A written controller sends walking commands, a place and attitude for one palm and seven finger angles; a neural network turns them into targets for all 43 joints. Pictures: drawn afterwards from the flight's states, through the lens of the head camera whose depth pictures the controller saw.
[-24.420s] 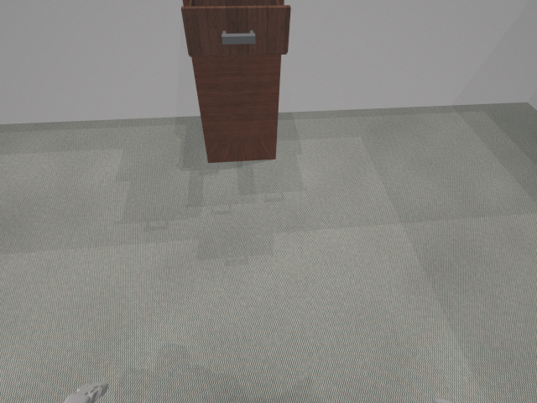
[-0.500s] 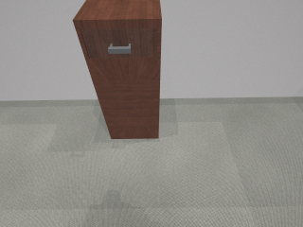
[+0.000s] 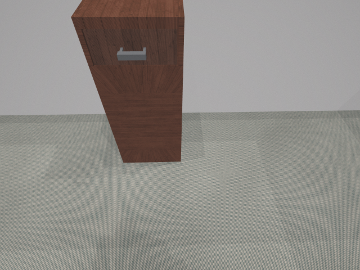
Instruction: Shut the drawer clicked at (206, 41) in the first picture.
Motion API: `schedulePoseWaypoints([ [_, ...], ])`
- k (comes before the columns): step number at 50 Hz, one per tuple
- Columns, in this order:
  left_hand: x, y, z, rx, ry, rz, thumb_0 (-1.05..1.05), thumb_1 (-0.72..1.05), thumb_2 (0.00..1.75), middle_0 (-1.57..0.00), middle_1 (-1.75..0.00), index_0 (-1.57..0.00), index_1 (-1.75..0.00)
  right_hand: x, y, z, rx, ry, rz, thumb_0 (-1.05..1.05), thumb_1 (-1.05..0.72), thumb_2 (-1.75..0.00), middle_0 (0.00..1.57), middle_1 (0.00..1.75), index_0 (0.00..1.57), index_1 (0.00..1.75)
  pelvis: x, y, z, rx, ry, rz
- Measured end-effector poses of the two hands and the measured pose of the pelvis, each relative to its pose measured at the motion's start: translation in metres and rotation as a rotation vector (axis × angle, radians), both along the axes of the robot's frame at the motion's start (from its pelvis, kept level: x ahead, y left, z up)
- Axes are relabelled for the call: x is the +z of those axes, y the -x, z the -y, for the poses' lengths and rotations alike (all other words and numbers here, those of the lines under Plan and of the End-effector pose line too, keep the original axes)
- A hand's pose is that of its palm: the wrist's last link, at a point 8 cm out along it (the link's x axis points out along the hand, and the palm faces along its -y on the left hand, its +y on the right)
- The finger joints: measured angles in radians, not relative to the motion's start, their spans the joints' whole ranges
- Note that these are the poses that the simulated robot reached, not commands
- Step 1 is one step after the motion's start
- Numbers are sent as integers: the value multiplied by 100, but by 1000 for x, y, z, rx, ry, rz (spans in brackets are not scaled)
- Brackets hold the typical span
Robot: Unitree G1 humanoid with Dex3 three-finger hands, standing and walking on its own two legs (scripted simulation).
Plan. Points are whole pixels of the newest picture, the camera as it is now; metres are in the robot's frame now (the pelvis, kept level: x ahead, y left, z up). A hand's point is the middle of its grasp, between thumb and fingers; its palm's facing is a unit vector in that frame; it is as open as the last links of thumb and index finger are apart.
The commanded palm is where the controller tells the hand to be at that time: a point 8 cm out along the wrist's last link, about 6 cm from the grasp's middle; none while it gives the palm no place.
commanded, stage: look to check the result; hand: left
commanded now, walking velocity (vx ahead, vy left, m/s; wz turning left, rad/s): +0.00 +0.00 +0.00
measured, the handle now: (132, 52) +0.81 +0.22 +0.04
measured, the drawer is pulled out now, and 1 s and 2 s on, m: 0.00 0.00 0.00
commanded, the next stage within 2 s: stand and wait in 0.30 s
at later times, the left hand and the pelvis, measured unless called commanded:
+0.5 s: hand out of the picture +0.01 +0.20 -0.18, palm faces +0.01 -0.98 -0.22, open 7.3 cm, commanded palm none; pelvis +0.00 +0.01 +0.00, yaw +0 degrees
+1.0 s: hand out of the picture +0.01 +0.20 -0.17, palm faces +0.01 -0.97 -0.24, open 7.3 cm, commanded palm none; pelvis +0.00 +0.01 +0.00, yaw +0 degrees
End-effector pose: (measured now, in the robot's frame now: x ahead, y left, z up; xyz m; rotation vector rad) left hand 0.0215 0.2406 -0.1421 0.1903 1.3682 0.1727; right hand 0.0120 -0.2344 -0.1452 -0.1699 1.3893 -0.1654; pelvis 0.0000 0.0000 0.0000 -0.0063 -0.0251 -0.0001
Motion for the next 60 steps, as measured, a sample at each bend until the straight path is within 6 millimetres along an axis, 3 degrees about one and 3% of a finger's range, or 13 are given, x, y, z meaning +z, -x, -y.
schedulePoseWaypoints([
  [15,0,17,-4,13,4,-43,0,91,90,-20,-30,-20,-30,-1,-6,-12,1,-15,9,1,-90,-90,20,30,20,30,1,-2,-7,-6,-2,3],
  [43,1,15,-10,-1,4,-33,0,91,90,-20,-30,-20,-30,0,9,-13,-14,-7,-11,1,-90,-90,20,30,20,30,1,1,-11,-8,-4,2],
  [60,2,11,-11,-3,-2,-19,0,91,90,-20,-30,-20,-30,2,-2,-6,-5,3,14,1,-90,-90,20,30,20,30,2,1,-9,-8,-4,3],
])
